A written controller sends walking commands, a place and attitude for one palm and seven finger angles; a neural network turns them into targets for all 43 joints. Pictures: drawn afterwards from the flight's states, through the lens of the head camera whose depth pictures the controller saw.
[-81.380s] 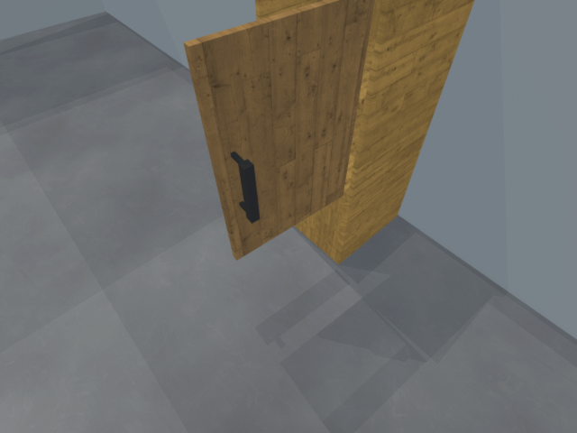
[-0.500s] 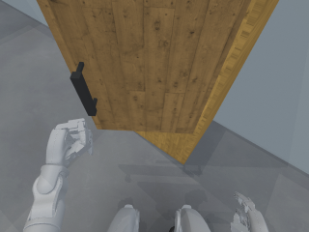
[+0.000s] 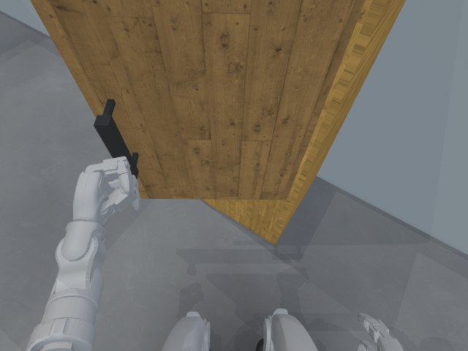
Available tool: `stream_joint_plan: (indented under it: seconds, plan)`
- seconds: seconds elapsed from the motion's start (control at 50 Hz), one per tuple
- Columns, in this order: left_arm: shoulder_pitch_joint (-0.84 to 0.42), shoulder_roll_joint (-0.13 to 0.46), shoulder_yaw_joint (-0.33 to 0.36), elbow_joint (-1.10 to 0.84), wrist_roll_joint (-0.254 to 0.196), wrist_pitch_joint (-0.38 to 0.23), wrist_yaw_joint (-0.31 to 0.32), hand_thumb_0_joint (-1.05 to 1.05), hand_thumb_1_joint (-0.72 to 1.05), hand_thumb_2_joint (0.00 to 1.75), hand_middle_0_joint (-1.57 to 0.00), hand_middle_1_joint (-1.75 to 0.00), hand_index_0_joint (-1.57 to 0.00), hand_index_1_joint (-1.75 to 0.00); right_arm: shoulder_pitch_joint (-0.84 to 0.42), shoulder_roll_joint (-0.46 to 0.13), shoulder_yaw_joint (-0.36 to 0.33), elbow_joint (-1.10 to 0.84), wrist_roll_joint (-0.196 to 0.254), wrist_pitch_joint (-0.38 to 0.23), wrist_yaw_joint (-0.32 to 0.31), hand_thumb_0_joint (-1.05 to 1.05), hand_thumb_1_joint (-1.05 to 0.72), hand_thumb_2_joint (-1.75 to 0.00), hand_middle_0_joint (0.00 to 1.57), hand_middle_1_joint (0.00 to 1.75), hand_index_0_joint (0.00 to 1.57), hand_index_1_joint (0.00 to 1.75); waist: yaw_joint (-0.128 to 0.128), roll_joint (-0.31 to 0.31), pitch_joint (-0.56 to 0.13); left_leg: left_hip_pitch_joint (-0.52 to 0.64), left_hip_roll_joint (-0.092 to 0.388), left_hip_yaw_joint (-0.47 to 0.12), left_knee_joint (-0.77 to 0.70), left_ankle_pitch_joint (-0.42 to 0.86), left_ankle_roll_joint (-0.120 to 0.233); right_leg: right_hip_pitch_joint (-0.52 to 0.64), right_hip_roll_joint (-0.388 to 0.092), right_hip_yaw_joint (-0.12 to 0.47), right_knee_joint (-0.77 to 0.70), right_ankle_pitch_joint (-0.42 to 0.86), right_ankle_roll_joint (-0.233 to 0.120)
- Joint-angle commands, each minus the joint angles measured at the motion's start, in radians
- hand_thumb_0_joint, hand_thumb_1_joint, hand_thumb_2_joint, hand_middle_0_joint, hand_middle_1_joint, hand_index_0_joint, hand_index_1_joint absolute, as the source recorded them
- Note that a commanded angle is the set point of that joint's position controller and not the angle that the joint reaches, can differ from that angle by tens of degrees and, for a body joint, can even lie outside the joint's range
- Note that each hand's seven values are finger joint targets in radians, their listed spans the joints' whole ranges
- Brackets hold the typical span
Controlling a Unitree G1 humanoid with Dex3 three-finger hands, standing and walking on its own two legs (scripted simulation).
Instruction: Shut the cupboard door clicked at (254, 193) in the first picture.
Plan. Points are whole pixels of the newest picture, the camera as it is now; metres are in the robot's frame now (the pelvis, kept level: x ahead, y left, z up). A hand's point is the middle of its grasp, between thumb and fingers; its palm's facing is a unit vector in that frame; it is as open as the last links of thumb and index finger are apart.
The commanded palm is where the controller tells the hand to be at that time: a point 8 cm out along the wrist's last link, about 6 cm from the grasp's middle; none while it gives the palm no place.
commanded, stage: bring the fist close to the handle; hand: left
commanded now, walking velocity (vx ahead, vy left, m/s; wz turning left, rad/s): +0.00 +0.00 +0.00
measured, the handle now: (121, 142) +0.47 +0.23 +0.03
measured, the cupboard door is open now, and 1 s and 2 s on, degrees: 34 26 16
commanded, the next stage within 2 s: push the door shut along its arc in 0.18 s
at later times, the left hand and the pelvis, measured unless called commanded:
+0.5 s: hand (139, 178) +0.39 +0.18 +0.04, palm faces -0.02 -1.00 -0.04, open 3.1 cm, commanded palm +0.38 +0.23 +0.04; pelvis +0.00 +0.00 +0.00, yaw +1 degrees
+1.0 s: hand (139, 153) +0.44 +0.19 +0.04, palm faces -0.15 -0.99 -0.03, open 3.1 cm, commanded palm +0.45 +0.21 +0.04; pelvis -0.02 +0.00 -0.02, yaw +1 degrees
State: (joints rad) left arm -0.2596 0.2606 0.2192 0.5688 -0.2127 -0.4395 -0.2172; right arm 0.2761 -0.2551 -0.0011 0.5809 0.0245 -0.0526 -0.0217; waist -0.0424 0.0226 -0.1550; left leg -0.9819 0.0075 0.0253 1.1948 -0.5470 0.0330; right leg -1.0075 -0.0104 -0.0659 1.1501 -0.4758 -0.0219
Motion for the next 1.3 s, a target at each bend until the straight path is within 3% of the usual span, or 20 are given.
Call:
stream_joint_plan:
  seconds: [0.0,0.12,0.26,0.32,0.36,0.44,0.48,0.52,0.54,0.66,0.74,0.8,0.82,0.94,1.08,1.12,1.18,1.22,1.26,1.28]
  plan:
    - [-0.246,0.184,0.084,-0.205,-0.034,-0.071,-0.001,0.00,0.90,0.90,-1.30,-1.50,-1.30,-1.50,0.019,-0.149,-0.054,-0.130,0.003,-0.037,-0.017,0.00,-0.90,-0.90,0.20,0.30,0.20,0.30,0.007,-0.031,-0.331,0.133,-0.014,-0.050,-0.192,0.265,-0.014,0.313,0.016,0.051,-0.145,0.237,-0.002]
    - [-0.350,0.147,0.027,-0.201,-0.002,-0.134,0.015,0.00,0.90,0.90,-1.30,-1.50,-1.30,-1.50,0.013,-0.147,-0.053,-0.097,-0.009,-0.050,-0.022,0.00,-0.90,-0.90,0.20,0.30,0.20,0.30,-0.017,0.031,-0.337,0.176,-0.008,-0.064,-0.181,0.230,-0.018,0.225,0.015,0.044,-0.128,0.184,-0.004]
    - [-0.336,0.148,0.022,-0.124,-0.005,-0.085,-0.013,0.00,0.90,0.90,-1.30,-1.50,-1.30,-1.50,0.019,-0.152,-0.053,-0.100,-0.003,-0.040,-0.021,0.00,-0.90,-0.90,0.20,0.30,0.20,0.30,-0.009,0.025,-0.360,0.173,-0.011,-0.063,-0.186,0.241,-0.020,0.247,0.012,0.044,-0.133,0.203,-0.004]
    - [-0.406,0.204,0.053,-0.107,-0.001,-0.073,-0.015,0.00,0.90,0.90,-1.30,-1.50,-1.30,-1.50,0.022,-0.156,-0.048,-0.096,-0.001,-0.035,-0.026,0.00,-0.90,-0.90,0.20,0.30,0.20,0.30,-0.014,0.023,-0.352,0.163,-0.009,-0.068,-0.182,0.244,-0.018,0.247,0.012,0.047,-0.130,0.210,-0.005]
    - [-0.460,0.212,0.060,-0.091,0.005,-0.081,-0.012,0.00,0.90,0.90,-1.30,-1.50,-1.30,-1.50,0.027,-0.153,-0.048,-0.091,-0.001,-0.032,-0.029,0.00,-0.90,-0.90,0.20,0.30,0.20,0.30,-0.025,0.003,-0.356,0.155,-0.008,-0.069,-0.174,0.238,-0.016,0.243,0.013,0.050,-0.127,0.207,-0.002]
    - [-0.574,0.242,0.070,-0.036,0.012,-0.102,-0.025,0.00,0.90,0.90,-1.30,-1.50,-1.30,-1.50,0.039,-0.155,-0.043,-0.068,-0.004,-0.037,-0.034,0.00,-0.90,-0.90,0.20,0.30,0.20,0.30,-0.039,0.027,-0.382,0.155,-0.010,-0.071,-0.153,0.251,-0.015,0.233,0.012,0.056,-0.114,0.222,-0.004]
    - [-0.587,0.247,0.065,0.009,0.015,-0.100,-0.046,0.00,0.90,0.90,-1.30,-1.50,-1.30,-1.50,0.049,-0.159,-0.044,-0.064,-0.004,-0.034,-0.032,0.00,-0.90,-0.90,0.20,0.30,0.20,0.30,-0.046,0.026,-0.387,0.152,-0.008,-0.070,-0.148,0.263,-0.015,0.229,0.012,0.057,-0.112,0.235,-0.004]
    - [-0.573,0.240,0.055,0.033,0.014,-0.093,-0.075,0.00,0.90,0.90,-1.30,-1.50,-1.30,-1.50,0.063,-0.161,-0.047,-0.065,-0.002,-0.033,-0.028,0.00,-0.90,-0.90,0.20,0.30,0.20,0.30,-0.036,0.052,-0.436,0.179,-0.009,-0.069,-0.142,0.313,-0.017,0.241,0.011,0.057,-0.101,0.279,-0.007]
    - [-0.539,0.242,0.066,0.072,0.009,-0.079,-0.089,0.00,0.90,0.90,-1.30,-1.50,-1.30,-1.50,0.068,-0.162,-0.049,-0.065,0.000,-0.028,-0.025,0.00,-0.90,-0.90,0.20,0.30,0.20,0.30,-0.031,0.039,-0.423,0.171,-0.008,-0.065,-0.143,0.323,-0.017,0.248,0.012,0.058,-0.107,0.294,-0.007]
    - [-0.677,0.292,0.079,0.116,-0.004,-0.068,-0.148,0.00,0.90,0.90,-1.30,-1.50,-1.30,-1.50,0.088,-0.169,-0.045,-0.054,0.008,-0.014,-0.029,0.00,-0.90,-0.90,0.20,0.30,0.20,0.30,-0.061,0.013,-0.397,0.116,-0.009,-0.064,-0.132,0.277,-0.006,0.254,0.012,0.070,-0.120,0.268,-0.004]
    - [-0.815,0.298,0.058,0.203,0.003,-0.073,-0.170,0.00,0.90,0.90,-1.30,-1.50,-1.30,-1.50,0.098,-0.175,-0.040,-0.029,0.009,-0.013,-0.034,0.00,-0.90,-0.90,0.20,0.30,0.20,0.30,-0.099,0.009,-0.346,0.086,-0.008,-0.072,-0.119,0.205,0.000,0.185,0.014,0.072,-0.129,0.182,-0.004]
    - [-0.885,0.336,0.072,0.233,0.007,-0.076,-0.183,0.00,0.90,0.90,-1.30,-1.50,-1.30,-1.50,0.110,-0.184,-0.039,-0.026,0.009,-0.017,-0.036,0.00,-0.90,-0.90,0.20,0.30,0.20,0.30,-0.105,0.042,-0.367,0.091,-0.010,-0.081,-0.111,0.181,0.003,0.146,0.019,0.069,-0.122,0.135,-0.011]
    - [-0.911,0.315,0.046,0.243,0.011,-0.076,-0.193,0.00,0.90,0.90,-1.30,-1.50,-1.30,-1.50,0.109,-0.185,-0.038,-0.018,0.010,-0.018,-0.035,0.00,-0.90,-0.90,0.20,0.30,0.20,0.30,-0.111,0.079,-0.392,0.123,-0.008,-0.088,-0.112,0.193,-0.002,0.118,0.018,0.063,-0.115,0.140,-0.012]
    - [-0.987,0.314,0.021,0.273,0.021,-0.064,-0.225,0.00,0.90,0.90,-1.30,-1.50,-1.30,-1.50,0.140,-0.198,-0.041,-0.004,0.004,-0.020,-0.025,0.00,-0.90,-0.90,0.20,0.30,0.20,0.30,-0.121,0.131,-0.469,0.197,-0.002,-0.114,-0.100,0.246,-0.008,0.055,0.024,0.044,-0.090,0.152,-0.018]
    - [-1.141,0.308,-0.013,0.346,0.051,-0.038,-0.209,0.00,0.90,0.90,-1.30,-1.50,-1.30,-1.50,0.166,-0.210,-0.037,0.013,0.001,-0.019,-0.023,0.00,-0.90,-0.90,0.20,0.30,0.20,0.30,-0.181,0.103,-0.405,0.155,0.002,-0.133,-0.094,0.150,-0.002,-0.043,0.030,0.034,-0.089,0.079,-0.014]
    - [-1.170,0.342,0.008,0.356,0.061,-0.042,-0.206,0.00,0.90,0.90,-1.30,-1.50,-1.30,-1.50,0.178,-0.218,-0.037,0.018,-0.002,-0.020,-0.025,0.00,-0.90,-0.90,0.20,0.30,0.20,0.30,-0.181,0.123,-0.442,0.185,0.005,-0.148,-0.093,0.173,-0.007,-0.064,0.030,0.028,-0.076,0.088,-0.019]
    - [-1.229,0.293,-0.045,0.356,0.073,-0.033,-0.209,0.00,0.90,0.90,-1.30,-1.50,-1.30,-1.50,0.191,-0.218,-0.036,0.025,-0.008,-0.022,-0.020,0.00,-0.90,-0.90,0.20,0.30,0.20,0.30,-0.203,0.175,-0.444,0.238,0.009,-0.169,-0.093,0.190,-0.014,-0.127,0.029,0.018,-0.067,0.096,-0.021]
    - [-1.243,0.326,-0.019,0.350,0.077,-0.033,-0.211,0.00,0.90,0.90,-1.30,-1.50,-1.30,-1.50,0.206,-0.224,-0.040,0.030,-0.013,-0.021,-0.019,0.00,-0.90,-0.90,0.20,0.30,0.20,0.30,-0.197,0.194,-0.502,0.284,0.015,-0.182,-0.089,0.244,-0.022,-0.134,0.028,0.011,-0.055,0.118,-0.023]
    - [-1.240,0.319,-0.025,0.379,0.079,-0.014,-0.215,0.00,0.90,0.90,-1.30,-1.50,-1.30,-1.50,0.213,-0.223,-0.036,0.030,-0.012,-0.014,-0.015,0.00,-0.90,-0.90,0.20,0.30,0.20,0.30,-0.201,0.196,-0.489,0.285,0.016,-0.186,-0.088,0.256,-0.024,-0.144,0.031,0.007,-0.055,0.123,-0.024]
    - [-1.246,0.352,0.006,0.398,0.079,-0.004,-0.212,0.00,0.90,0.90,-1.30,-1.50,-1.30,-1.50,0.220,-0.225,-0.033,0.030,-0.014,-0.011,-0.015,0.00,-0.90,-0.90,0.20,0.30,0.20,0.30,-0.199,0.176,-0.477,0.263,0.017,-0.186,-0.087,0.257,-0.021,-0.129,0.032,0.006,-0.055,0.123,-0.024]
